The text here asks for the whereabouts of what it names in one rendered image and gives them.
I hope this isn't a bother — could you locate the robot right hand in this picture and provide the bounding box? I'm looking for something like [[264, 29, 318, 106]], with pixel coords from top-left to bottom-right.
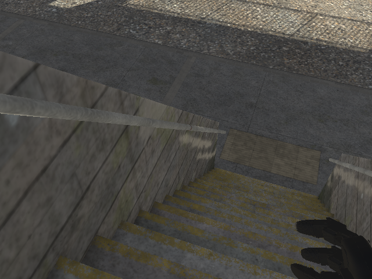
[[291, 217, 372, 279]]

